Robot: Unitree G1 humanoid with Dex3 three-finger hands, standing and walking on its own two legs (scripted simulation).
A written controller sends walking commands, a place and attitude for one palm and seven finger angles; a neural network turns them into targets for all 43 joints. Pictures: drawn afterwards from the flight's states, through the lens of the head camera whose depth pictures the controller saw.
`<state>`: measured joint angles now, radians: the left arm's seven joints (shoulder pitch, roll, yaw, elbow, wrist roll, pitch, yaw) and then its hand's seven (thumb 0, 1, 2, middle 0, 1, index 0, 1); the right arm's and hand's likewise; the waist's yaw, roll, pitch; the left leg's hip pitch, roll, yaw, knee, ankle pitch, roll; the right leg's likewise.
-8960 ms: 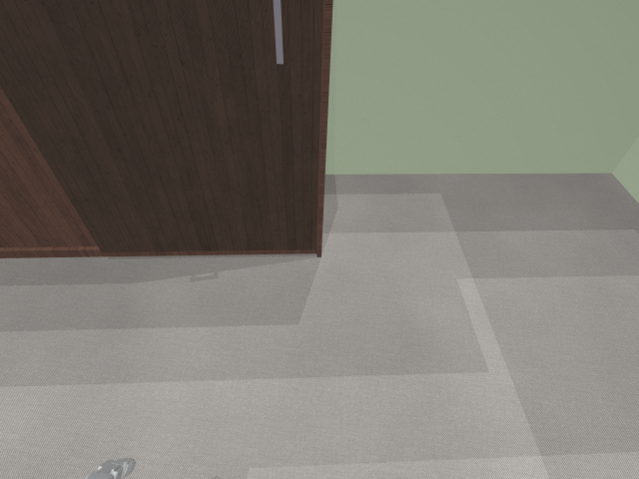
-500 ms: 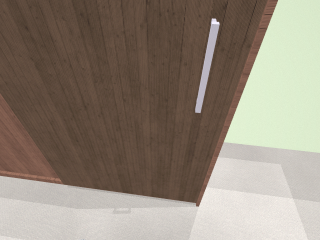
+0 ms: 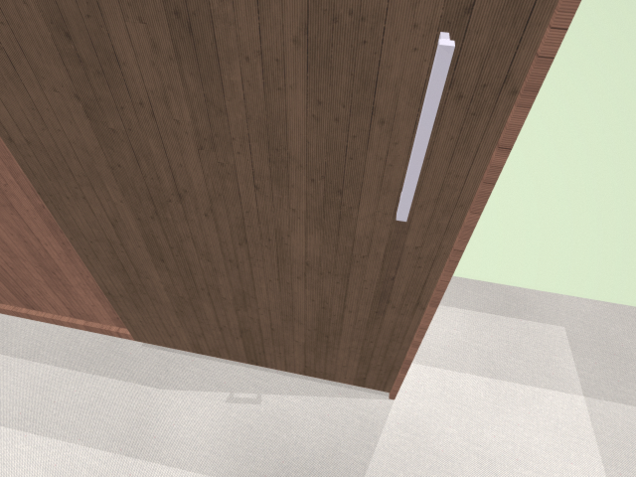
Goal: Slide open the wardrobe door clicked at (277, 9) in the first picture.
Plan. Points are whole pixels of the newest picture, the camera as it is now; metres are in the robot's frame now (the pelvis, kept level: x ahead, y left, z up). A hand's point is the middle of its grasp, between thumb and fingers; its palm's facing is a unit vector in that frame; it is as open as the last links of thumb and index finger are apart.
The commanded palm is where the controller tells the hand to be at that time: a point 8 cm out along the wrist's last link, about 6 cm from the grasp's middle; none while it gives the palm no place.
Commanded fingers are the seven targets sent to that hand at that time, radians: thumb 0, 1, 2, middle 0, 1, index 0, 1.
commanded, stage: come to a stop and stand still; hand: right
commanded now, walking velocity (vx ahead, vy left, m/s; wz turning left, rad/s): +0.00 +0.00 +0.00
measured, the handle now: (420, 139) +0.51 -0.09 +0.19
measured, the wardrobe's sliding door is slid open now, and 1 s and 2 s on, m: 0.00 0.00 0.00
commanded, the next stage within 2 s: look again from close up in 0.30 s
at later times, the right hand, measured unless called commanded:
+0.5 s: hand out of the picture +0.02 -0.17 -0.17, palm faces +0.01 +0.98 -0.22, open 7.4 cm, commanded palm none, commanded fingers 0.00 -0.90 -0.90 0.20 0.30 0.20 0.30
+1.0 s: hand out of the picture +0.05 -0.17 -0.16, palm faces +0.01 +0.97 -0.23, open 7.4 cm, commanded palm none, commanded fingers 0.00 -0.90 -0.90 0.20 0.30 0.20 0.30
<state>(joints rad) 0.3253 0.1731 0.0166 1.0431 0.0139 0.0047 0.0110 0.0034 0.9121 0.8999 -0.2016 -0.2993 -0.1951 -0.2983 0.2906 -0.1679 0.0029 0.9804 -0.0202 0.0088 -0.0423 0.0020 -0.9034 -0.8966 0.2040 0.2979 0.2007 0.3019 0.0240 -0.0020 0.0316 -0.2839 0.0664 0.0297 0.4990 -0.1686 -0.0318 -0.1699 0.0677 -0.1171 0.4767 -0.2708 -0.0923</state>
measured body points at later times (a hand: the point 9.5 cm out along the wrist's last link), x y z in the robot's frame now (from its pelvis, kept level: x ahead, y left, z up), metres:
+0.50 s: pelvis +0.01 +0.01 +0.00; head +0.02 +0.01 +0.45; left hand +0.02 +0.25 -0.15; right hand +0.02 -0.22 -0.15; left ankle +0.06 +0.14 -0.73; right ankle +0.00 -0.06 -0.73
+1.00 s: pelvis +0.02 +0.02 +0.01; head +0.03 +0.02 +0.46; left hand +0.04 +0.26 -0.15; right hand +0.05 -0.22 -0.14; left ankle +0.06 +0.14 -0.73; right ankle +0.00 -0.06 -0.73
